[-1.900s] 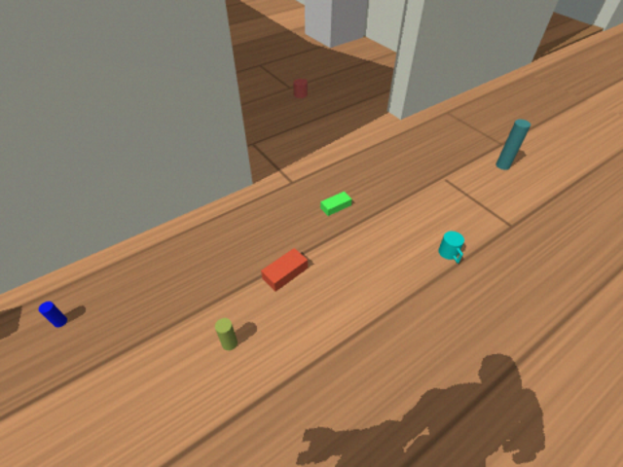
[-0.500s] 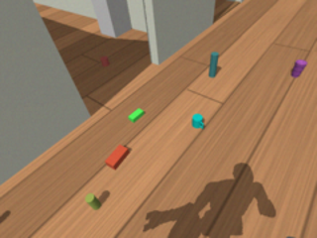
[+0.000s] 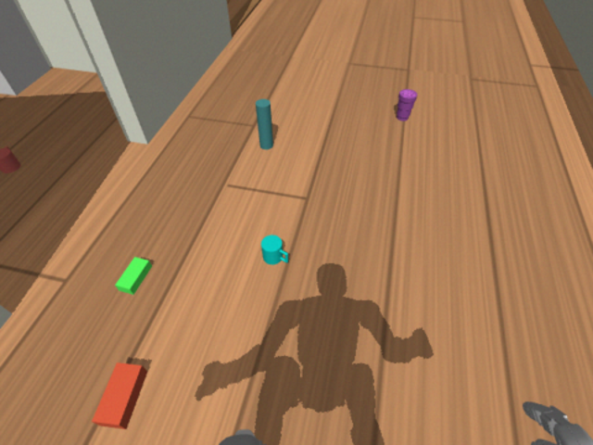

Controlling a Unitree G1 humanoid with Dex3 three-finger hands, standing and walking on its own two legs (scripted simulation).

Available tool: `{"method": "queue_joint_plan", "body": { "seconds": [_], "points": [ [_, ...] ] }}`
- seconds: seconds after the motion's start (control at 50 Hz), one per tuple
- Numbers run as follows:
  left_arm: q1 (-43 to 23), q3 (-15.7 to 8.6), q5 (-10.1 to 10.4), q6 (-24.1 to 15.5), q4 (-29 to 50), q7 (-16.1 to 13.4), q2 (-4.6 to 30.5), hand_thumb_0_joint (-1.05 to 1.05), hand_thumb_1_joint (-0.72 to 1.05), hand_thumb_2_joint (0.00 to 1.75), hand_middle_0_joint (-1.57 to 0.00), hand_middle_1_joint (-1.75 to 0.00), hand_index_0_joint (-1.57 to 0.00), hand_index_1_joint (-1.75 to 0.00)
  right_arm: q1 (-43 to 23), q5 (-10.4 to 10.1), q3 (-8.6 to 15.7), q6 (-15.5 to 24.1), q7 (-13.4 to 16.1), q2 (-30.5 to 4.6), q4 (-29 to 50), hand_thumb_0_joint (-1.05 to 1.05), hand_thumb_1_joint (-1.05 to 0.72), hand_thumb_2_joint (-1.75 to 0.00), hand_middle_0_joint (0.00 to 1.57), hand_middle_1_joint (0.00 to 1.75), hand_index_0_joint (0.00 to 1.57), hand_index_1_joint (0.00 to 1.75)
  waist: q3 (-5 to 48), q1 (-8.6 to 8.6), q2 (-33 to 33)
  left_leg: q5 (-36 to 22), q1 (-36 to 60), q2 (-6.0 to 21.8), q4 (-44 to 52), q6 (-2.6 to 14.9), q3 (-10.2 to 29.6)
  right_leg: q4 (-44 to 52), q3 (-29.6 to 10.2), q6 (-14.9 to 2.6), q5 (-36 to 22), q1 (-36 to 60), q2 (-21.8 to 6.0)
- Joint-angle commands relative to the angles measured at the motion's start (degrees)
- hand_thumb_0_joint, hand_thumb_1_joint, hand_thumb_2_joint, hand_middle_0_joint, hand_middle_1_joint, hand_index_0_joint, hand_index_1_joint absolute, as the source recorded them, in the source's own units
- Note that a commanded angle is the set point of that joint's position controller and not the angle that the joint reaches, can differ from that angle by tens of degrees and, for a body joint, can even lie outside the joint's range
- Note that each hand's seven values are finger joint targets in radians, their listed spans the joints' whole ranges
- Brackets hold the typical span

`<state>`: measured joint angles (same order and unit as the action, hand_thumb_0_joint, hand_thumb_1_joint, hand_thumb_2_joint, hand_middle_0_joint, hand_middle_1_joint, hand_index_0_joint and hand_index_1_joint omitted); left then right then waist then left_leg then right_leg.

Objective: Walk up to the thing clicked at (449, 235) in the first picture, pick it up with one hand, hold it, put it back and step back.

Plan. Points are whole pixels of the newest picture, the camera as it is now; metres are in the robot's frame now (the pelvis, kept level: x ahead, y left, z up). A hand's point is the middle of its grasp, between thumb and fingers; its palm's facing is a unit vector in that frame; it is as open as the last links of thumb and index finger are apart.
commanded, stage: walk up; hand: left
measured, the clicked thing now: (275, 251) +0.91 +0.08 -0.70
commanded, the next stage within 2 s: none
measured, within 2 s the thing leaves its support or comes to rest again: neither
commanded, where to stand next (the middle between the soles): +0.51 +0.25 m, yaw -53 degrees
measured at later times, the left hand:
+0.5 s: hand (113, 294) +0.41 +0.34 -0.11, palm faces -0.31 -0.82 -0.47, open 7.4 cm
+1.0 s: hand (62, 212) +0.62 +0.51 -0.12, palm faces -0.48 -0.70 -0.53, open 7.4 cm
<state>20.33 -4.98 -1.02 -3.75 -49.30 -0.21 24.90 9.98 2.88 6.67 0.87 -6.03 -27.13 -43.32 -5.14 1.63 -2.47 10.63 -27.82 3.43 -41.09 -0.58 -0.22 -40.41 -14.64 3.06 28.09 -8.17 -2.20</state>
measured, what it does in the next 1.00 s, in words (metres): walks ahead, turning right: right foot, then left foot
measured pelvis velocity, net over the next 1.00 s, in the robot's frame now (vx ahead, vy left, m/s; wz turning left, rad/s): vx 0.41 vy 0.27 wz -0.54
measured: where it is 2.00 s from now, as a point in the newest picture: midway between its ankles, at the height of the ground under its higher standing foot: (205, 362)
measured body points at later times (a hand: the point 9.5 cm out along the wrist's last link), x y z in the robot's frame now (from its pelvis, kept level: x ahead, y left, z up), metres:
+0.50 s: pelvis +0.20 +0.11 +0.00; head +0.23 +0.07 +0.45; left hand +0.42 +0.38 -0.08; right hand +0.13 -0.18 -0.13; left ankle +0.13 +0.16 -0.66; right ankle +0.25 +0.00 -0.71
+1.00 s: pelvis +0.41 +0.27 +0.01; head +0.43 +0.25 +0.46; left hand +0.64 +0.55 -0.09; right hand +0.28 -0.03 -0.10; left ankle +0.47 +0.37 -0.71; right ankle +0.35 +0.14 -0.62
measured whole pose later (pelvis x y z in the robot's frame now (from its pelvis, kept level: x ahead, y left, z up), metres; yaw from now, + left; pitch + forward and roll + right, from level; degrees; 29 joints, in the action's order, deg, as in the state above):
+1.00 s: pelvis +0.41 +0.27 +0.01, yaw -31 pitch -1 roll -2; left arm 19.8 -4.6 -0.2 -3.4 -51.6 -4.1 27.7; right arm 18.9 3.2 4.4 -1.4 -4.0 -22.7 -42.0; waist -4.0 3.7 -1.3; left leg 23.3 -19.7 6.8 -43.8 -0.5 -6.2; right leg -72.7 1.8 -1.3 21.7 -35.7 -2.5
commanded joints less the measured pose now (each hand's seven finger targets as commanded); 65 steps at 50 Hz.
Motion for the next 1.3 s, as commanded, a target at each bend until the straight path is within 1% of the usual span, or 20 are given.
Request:
{"method": "queue_joint_plan", "body": {
  "seconds": [0.0,0.1,0.3,0.38,0.4,0.42,0.44,0.48,0.58,0.72,0.78,0.82,0.86,0.92,1.04,1.16,1.18,1.22,1.24,1.28],
  "points": [
    [8.58,-1.39,0.51,-0.83,5.30,-3.24,8.59,0.00,0.90,0.90,-0.20,-0.30,-0.20,-0.30,3.16,-2.49,5.63,1.31,2.12,-19.62,5.70,0.00,-0.90,-0.90,0.20,0.30,0.20,0.30,8.15,0.63,-20.77,48.79,26.47,21.40,37.47,2.91,45.89,-40.51,8.82,-6.56,2.96,-33.49,4.07],
    [4.78,-3.55,2.17,0.68,0.13,-1.05,14.05,0.00,0.90,0.90,-0.20,-0.30,-0.20,-0.30,0.12,-1.35,2.55,1.63,1.93,-8.92,6.67,0.00,-0.90,-0.90,0.20,0.30,0.20,0.30,1.54,0.11,-10.16,18.67,13.60,8.85,27.49,1.73,7.48,-27.43,12.82,-4.21,-15.30,-24.86,-2.79],
    [-8.11,-1.35,1.81,1.05,6.62,-0.53,9.16,0.00,0.90,0.90,-0.20,-0.30,-0.20,-0.30,11.53,-0.28,3.30,0.07,2.77,-8.77,7.17,0.00,-0.90,-0.90,0.20,0.30,0.20,0.30,2.55,5.44,-3.09,-11.37,28.17,11.95,24.26,3.89,-3.53,-4.05,20.32,-4.09,-14.75,-28.27,-2.37],
    [2.13,-2.21,2.02,1.06,3.36,-2.04,8.60,0.00,0.90,0.90,-0.20,-0.30,-0.20,-0.30,5.59,0.47,3.31,-1.03,3.12,-8.19,10.07,0.00,-0.90,-0.90,0.20,0.30,0.20,0.30,6.05,-1.08,0.49,-35.05,18.52,8.82,6.13,-0.77,-10.75,3.89,24.78,-5.99,-18.06,-6.62,1.67],
    [10.22,-3.58,1.85,1.06,1.67,-2.90,11.03,0.00,0.90,0.90,-0.20,-0.30,-0.20,-0.30,2.59,0.30,3.07,-1.09,3.22,-7.51,11.95,0.00,-0.90,-0.90,0.20,0.30,0.20,0.30,9.24,-6.03,2.77,-34.54,9.32,6.11,-3.00,-3.73,-13.24,7.72,24.23,-8.00,-21.79,7.68,1.10],
    [17.08,-5.08,2.18,0.97,0.39,-3.94,14.25,0.00,0.90,0.90,-0.20,-0.30,-0.20,-0.30,3.96,0.07,2.28,-1.17,3.38,-5.67,12.25,0.00,-0.90,-0.90,0.20,0.30,0.20,0.30,12.99,-10.45,11.79,-8.26,-3.90,1.80,-20.90,-5.28,-10.80,10.75,12.12,-12.64,-23.54,21.49,-4.86],
    [17.82,-6.29,2.00,1.14,2.10,-5.15,18.51,0.00,0.90,0.90,-0.20,-0.30,-0.20,-0.30,8.63,-0.05,1.19,-1.73,3.54,-3.54,12.32,0.00,-0.90,-0.90,0.20,0.30,0.20,0.30,15.07,-9.63,20.83,26.59,-17.44,-4.13,-37.27,-7.18,-6.24,14.26,-15.77,-21.59,-14.73,25.08,-22.54],
    [3.71,-5.35,2.93,0.90,7.49,-6.89,19.02,0.00,0.90,0.90,-0.20,-0.30,-0.20,-0.30,9.38,0.53,3.69,-3.45,3.70,-11.64,11.60,0.00,-0.90,-0.90,0.20,0.30,0.20,0.30,8.80,-4.55,6.06,23.77,-17.69,1.66,-47.29,-7.53,10.75,25.57,-31.85,-26.61,9.76,7.67,-29.77],
    [-4.34,-3.86,1.01,-2.16,7.84,-6.20,15.21,0.00,0.90,0.90,-0.20,-0.30,-0.20,-0.30,11.55,-0.38,2.18,-3.59,1.52,-8.09,7.58,0.00,-0.90,-0.90,0.20,0.30,0.20,0.30,1.98,2.26,2.54,9.26,-4.98,4.87,-30.24,-0.52,7.04,19.37,2.19,-14.39,-7.85,-12.48,-10.68],
    [-0.53,-5.31,-1.51,-2.88,6.51,-5.07,19.40,0.00,0.90,0.90,-0.20,-0.30,-0.20,-0.30,5.81,0.66,2.81,-3.20,0.34,-7.14,9.86,0.00,-0.90,-0.90,0.20,0.30,0.20,0.30,2.74,0.56,12.51,7.88,3.17,4.81,-9.22,-0.04,-1.44,11.58,6.88,-12.34,-11.35,-19.41,-6.26],
    [-5.10,-4.40,-1.35,-2.11,7.46,-5.76,17.72,0.00,0.90,0.90,-0.20,-0.30,-0.20,-0.30,16.15,1.46,4.50,-2.68,0.91,-8.99,6.95,0.00,-0.90,-0.90,0.20,0.30,0.20,0.30,7.84,7.58,8.25,9.24,17.84,0.81,-0.13,0.66,-5.62,-3.53,9.62,-9.88,-12.46,-27.10,-4.95],
    [-2.00,-0.75,-1.29,-1.28,8.73,-6.25,6.11,0.00,0.90,0.90,-0.20,-0.30,-0.20,-0.30,21.33,1.96,6.21,-1.47,2.22,-16.24,5.77,0.00,-0.90,-0.90,0.20,0.30,0.20,0.30,6.28,9.96,-21.85,29.65,21.67,16.74,20.28,0.69,23.24,-37.48,16.31,-5.00,7.98,-45.57,7.77],
    [1.41,-1.41,-0.84,-1.34,6.48,-7.06,12.98,0.00,0.90,0.90,-0.20,-0.30,-0.20,-0.30,6.59,-0.21,6.60,-1.41,2.71,-22.06,8.30,0.00,-0.90,-0.90,0.20,0.30,0.20,0.30,3.76,3.08,-22.92,43.66,16.26,22.77,33.38,10.03,39.41,-43.87,12.36,-6.79,2.42,-44.82,0.17],
    [3.43,-3.23,1.20,-1.13,0.93,-4.98,15.66,0.00,0.90,0.90,-0.20,-0.30,-0.20,-0.30,4.61,0.23,3.40,-0.57,3.49,-12.66,8.58,0.00,-0.90,-0.90,0.20,0.30,0.20,0.30,-0.51,1.37,-11.20,25.60,12.72,12.52,21.13,7.82,13.70,-34.57,13.81,-4.66,-8.38,-38.55,-2.59],
    [-2.42,-1.10,0.92,-1.90,4.31,-1.86,8.48,0.00,0.90,0.90,-0.20,-0.30,-0.20,-0.30,11.30,-0.62,1.76,1.08,3.84,-11.15,4.88,0.00,-0.90,-0.90,0.20,0.30,0.20,0.30,0.90,2.31,-5.78,-14.34,20.06,15.53,15.33,13.68,3.69,-10.42,16.97,-3.99,-8.31,-28.74,-1.69],
    [3.36,-2.09,0.32,-0.92,4.33,-1.93,9.03,0.00,0.90,0.90,-0.20,-0.30,-0.20,-0.30,6.51,-2.92,0.54,0.50,5.19,-8.66,6.09,0.00,-0.90,-0.90,0.20,0.30,0.20,0.30,7.78,-4.32,2.62,-26.43,11.23,11.23,-3.42,6.26,-5.08,5.95,19.17,-7.52,-22.05,-1.77,4.23],
    [7.05,-3.21,0.18,-1.06,4.09,-2.23,11.90,0.00,0.90,0.90,-0.20,-0.30,-0.20,-0.30,7.96,-3.59,-0.40,0.53,5.35,-6.43,5.76,0.00,-0.90,-0.90,0.20,0.30,0.20,0.30,11.22,-6.85,6.72,-19.58,6.26,7.26,-15.04,3.69,-5.39,10.05,9.64,-9.90,-23.60,6.01,0.52],
    [5.79,-3.25,1.01,-0.79,7.35,-2.75,14.67,0.00,0.90,0.90,-0.20,-0.30,-0.20,-0.30,11.24,-3.38,-1.10,-0.61,6.23,-6.76,5.22,0.00,-0.90,-0.90,0.20,0.30,0.20,0.30,12.96,-5.23,11.18,26.88,-8.92,-1.79,-30.03,0.65,0.63,12.75,-22.79,-22.24,-34.16,11.31,-19.36],
    [2.67,-3.23,1.32,-0.46,8.15,-3.18,15.32,0.00,0.90,0.90,-0.20,-0.30,-0.20,-0.30,10.27,-2.78,-0.12,-1.18,6.81,-8.95,4.82,0.00,-0.90,-0.90,0.20,0.30,0.20,0.30,12.35,-5.11,10.15,29.34,-9.20,-0.55,-32.52,0.19,2.50,13.51,-25.64,-25.59,-30.55,8.24,-20.98],
    [-2.24,-2.10,1.44,-0.11,8.54,-3.38,12.82,0.00,0.90,0.90,-0.20,-0.30,-0.20,-0.30,9.49,-3.09,-0.19,-1.31,6.95,-8.50,2.29,0.00,-0.90,-0.90,0.20,0.30,0.20,0.30,7.45,-1.96,3.90,25.77,-4.74,1.99,-27.66,0.88,4.10,12.90,-12.29,-19.63,-27.25,-2.79,-14.21]
  ]
}}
